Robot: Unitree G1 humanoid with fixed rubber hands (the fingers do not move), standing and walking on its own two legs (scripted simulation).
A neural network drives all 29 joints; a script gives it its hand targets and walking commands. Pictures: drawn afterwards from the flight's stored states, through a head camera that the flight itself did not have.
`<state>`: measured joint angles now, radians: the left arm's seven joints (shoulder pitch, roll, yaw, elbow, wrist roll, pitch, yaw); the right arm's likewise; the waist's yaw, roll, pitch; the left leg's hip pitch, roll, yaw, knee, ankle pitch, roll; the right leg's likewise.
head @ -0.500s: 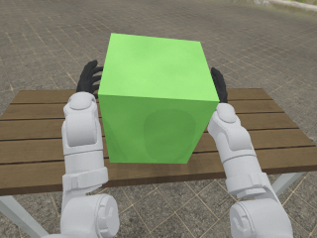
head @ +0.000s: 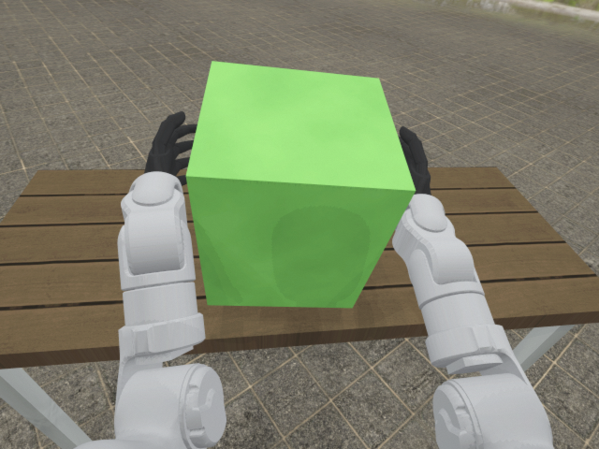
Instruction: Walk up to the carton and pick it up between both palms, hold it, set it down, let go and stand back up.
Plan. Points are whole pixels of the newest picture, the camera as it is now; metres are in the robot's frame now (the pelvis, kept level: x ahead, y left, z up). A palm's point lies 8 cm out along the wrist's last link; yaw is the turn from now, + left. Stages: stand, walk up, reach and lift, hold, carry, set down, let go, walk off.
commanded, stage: hold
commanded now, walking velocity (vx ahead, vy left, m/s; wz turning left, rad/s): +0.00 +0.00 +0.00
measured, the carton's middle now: (289, 197) +0.39 +0.01 +0.17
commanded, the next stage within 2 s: set down in 0.48 s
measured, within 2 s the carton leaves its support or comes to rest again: neither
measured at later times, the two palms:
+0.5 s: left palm (164, 179) +0.37 +0.16 +0.22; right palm (410, 193) +0.36 -0.14 +0.20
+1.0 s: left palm (163, 189) +0.40 +0.17 +0.18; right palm (386, 198) +0.40 -0.13 +0.17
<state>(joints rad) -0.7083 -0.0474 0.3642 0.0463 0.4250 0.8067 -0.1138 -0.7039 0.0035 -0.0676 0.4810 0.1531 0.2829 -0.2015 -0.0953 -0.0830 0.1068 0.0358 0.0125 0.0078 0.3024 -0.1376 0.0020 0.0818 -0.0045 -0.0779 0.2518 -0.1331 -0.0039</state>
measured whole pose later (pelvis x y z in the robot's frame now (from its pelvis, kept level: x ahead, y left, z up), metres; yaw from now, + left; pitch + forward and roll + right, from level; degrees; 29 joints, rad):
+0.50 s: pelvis +0.00 +0.00 +0.00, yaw +0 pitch -12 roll -1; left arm -0.70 -0.05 0.36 0.04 0.42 0.81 -0.11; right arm -0.70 0.00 -0.06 0.47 0.16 0.28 -0.20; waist -0.10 -0.08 0.11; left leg 0.04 0.01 0.01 0.30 -0.14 0.00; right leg 0.08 0.00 -0.08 0.25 -0.13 0.00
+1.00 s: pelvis +0.03 +0.00 +0.00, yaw +1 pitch -10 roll +0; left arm -0.65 -0.07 0.34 0.20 0.42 0.50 -0.10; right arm -0.62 0.06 -0.18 0.59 -0.01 -0.04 -0.15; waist -0.03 -0.09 0.12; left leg 0.05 0.00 -0.01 0.30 -0.17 0.00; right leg 0.10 -0.02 -0.10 0.24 -0.17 0.00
